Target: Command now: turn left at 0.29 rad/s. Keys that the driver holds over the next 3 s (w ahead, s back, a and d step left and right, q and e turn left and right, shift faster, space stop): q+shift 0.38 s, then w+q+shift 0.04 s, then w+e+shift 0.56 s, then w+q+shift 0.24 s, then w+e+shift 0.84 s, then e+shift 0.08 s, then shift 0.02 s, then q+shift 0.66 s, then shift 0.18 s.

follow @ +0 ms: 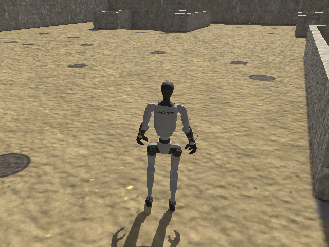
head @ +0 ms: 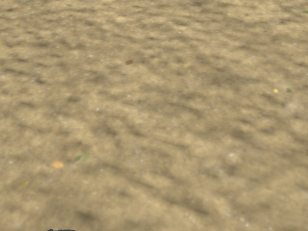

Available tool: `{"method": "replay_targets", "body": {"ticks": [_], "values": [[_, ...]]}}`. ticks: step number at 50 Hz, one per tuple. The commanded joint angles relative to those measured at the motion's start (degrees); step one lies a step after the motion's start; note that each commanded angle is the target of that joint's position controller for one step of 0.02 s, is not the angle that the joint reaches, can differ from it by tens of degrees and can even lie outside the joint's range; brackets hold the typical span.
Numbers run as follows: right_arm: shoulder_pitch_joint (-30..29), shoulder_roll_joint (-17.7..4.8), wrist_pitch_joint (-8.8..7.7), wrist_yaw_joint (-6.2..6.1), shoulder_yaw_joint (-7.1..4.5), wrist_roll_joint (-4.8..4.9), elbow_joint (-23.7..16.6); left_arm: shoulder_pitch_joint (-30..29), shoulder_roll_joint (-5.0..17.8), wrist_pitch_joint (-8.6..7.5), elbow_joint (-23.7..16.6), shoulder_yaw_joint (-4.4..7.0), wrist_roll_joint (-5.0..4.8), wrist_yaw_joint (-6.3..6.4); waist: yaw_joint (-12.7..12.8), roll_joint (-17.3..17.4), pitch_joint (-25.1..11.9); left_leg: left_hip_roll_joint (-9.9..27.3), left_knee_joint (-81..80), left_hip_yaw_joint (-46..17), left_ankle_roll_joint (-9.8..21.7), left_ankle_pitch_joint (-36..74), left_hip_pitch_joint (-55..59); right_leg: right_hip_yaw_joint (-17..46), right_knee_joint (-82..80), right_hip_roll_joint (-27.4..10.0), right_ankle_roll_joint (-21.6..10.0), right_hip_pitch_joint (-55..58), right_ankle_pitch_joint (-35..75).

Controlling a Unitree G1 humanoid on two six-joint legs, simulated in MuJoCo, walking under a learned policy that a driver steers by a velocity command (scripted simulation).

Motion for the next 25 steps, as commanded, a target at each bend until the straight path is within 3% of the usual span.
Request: {"method": "replay_targets", "body": {"ticks": [1, 4, 8, 10, 12, 13, 14, 15, 16, 17, 18, 19, 20, 21, 22, 23, 25], "values": [[-4.5, -6.9, -0.59, 0.22, -1.08, 0.62, -6.0, 1.3, 12.5, 0.19, -1.8, 4.00, 0.06, 0.49, 4.4, -10.7, -2.7, 0.9, -2.3, 0.5, 0.1, -2.9, 0.5, 10.2, -10.3, -17.9, -10.1, 3.5, 5.2], [-3.0, -5.9, -0.48, 0.42, -0.95, 0.70, -6.5, 0.6, 11.7, 0.73, -1.1, 4.22, -0.77, 0.62, 4.3, -8.4, -1.7, 2.3, -1.4, 0.7, 0.3, -6.0, -3.0, 11.4, -9.6, -21.0, -11.3, 6.8, 9.4], [-0.3, -4.3, -0.28, 1.24, -0.87, 0.77, -6.9, -1.8, 11.3, 0.93, -1.0, 4.82, -1.05, 0.55, 2.8, -7.8, -4.8, 1.9, -4.2, 3.0, 1.0, -7.3, -0.2, 6.8, -6.1, -21.7, -10.7, 10.0, 23.1], [0.9, -4.2, -0.09, 1.85, -1.02, 1.00, -7.3, -2.6, 11.6, 1.12, -1.0, 5.25, -1.58, 0.51, 2.0, -8.2, -6.3, 1.0, -8.8, 4.6, 2.1, -5.5, 2.4, 4.3, -3.8, -21.8, -9.2, 11.2, 26.0], [3.9, -4.1, 0.09, 2.32, -1.40, 1.12, -7.0, -3.8, 11.5, 1.37, -0.7, 5.60, -2.70, 0.48, -0.4, -8.2, -7.2, -1.0, -19.2, 6.6, 4.4, 2.5, 8.7, -0.1, 1.3, -20.4, -5.5, 9.3, 23.4], [6.0, -5.8, 0.02, 1.82, -2.22, 0.73, -6.7, -1.5, 10.3, 1.24, 0.4, 5.60, -3.04, 0.29, -1.0, -4.9, -7.0, -1.6, -26.1, 3.5, 6.9, 11.1, 14.0, -3.7, 7.6, -17.4, -1.2, 5.3, 15.3], [8.4, -13.7, -0.34, 0.63, -4.48, 0.44, -7.4, -1.2, 8.0, 0.87, -0.7, 5.20, -1.34, 0.01, -0.2, 9.9, -6.9, 9.5, -30.8, -15.3, 12.8, 33.2, 23.7, -9.2, 23.8, -10.1, 4.9, -9.2, -3.4], [8.3, -17.3, -1.49, 0.81, -4.86, -1.53, -9.1, -9.1, 6.4, 0.24, -5.1, 4.37, -0.16, 0.12, -1.8, 17.5, -7.4, 18.7, -32.0, -33.9, 24.6, 44.8, 27.5, -2.6, 36.4, 0.3, 8.3, -25.1, -26.8], [8.5, -14.8, -2.74, 1.29, -4.23, -2.42, -9.6, -10.5, 8.4, -0.21, -4.8, 4.85, -0.54, 0.07, -3.6, 7.8, -10.6, 18.4, -32.7, -31.0, 26.0, 41.8, 29.4, 5.0, 43.5, -1.0, 7.7, -27.3, -26.9], [6.3, -13.7, -3.52, 1.09, -3.88, -1.72, -9.3, -9.6, 8.8, -0.48, -4.1, 5.07, -1.56, 0.03, -1.5, 4.3, -9.0, 15.0, -31.9, -26.2, 23.0, 39.3, 28.8, 6.6, 44.3, -1.9, 6.9, -28.0, -21.6], [3.2, -12.6, -3.46, 0.66, -3.74, -0.27, -9.7, -7.8, 9.2, -0.61, -2.9, 5.33, -1.49, 0.36, 0.3, 0.7, -7.7, 12.0, -31.2, -22.6, 20.0, 37.2, 28.1, 6.8, 42.2, -2.8, 6.9, -28.8, -16.7], [1.0, -11.1, -2.95, 0.02, -3.15, 0.93, -10.2, -7.1, 10.1, -0.59, -2.5, 5.61, -1.12, 0.74, 1.1, 1.2, -7.4, 10.6, -31.1, -20.8, 18.3, 36.9, 27.4, 7.2, 39.9, -3.4, 7.3, -28.1, -13.2], [2.8, -10.0, -2.56, -0.53, -2.78, 1.70, -9.9, -5.3, 9.7, -0.99, -1.8, 5.61, -1.27, 0.15, 1.3, 1.9, -9.8, 8.3, -33.0, -20.7, 17.9, 24.8, 27.1, 6.9, 38.2, -3.1, 7.6, -25.5, -9.5], [4.3, -9.5, -2.51, -0.67, -2.56, 1.84, -9.8, -4.5, 9.4, -1.48, -1.3, 5.50, -1.88, -0.70, 0.8, 2.0, -10.1, 7.2, -35.8, -22.2, 18.0, 7.2, 27.4, 6.8, 35.2, -2.7, 7.6, -25.4, -6.0], [4.6, -8.7, -2.78, -0.67, -2.01, 1.38, -10.0, -3.7, 9.6, -1.80, -0.4, 5.46, -2.66, -1.46, 0.4, 2.8, -9.2, 7.6, -38.6, -22.3, 17.9, -6.0, 28.3, 5.4, 32.1, -3.3, 7.7, -26.7, -3.0], [5.2, -8.2, -3.35, -0.63, -1.55, 0.63, -9.9, -4.1, 9.8, -2.19, 0.1, 5.40, -3.04, -1.87, -0.4, 4.5, -7.6, 8.2, -40.6, -22.7, 17.7, -10.2, 28.2, 4.4, 28.6, -3.7, 7.7, -27.2, -0.5], [7.0, -7.6, -4.57, -0.56, -0.89, -0.50, -8.4, -5.9, 9.0, -3.39, 0.4, 4.83, -2.85, -2.25, -2.0, 6.3, -4.7, 8.1, -42.3, -20.0, 16.6, -7.5, 27.5, 3.2, 21.1, -4.8, 7.9, -26.0, 4.3]]}}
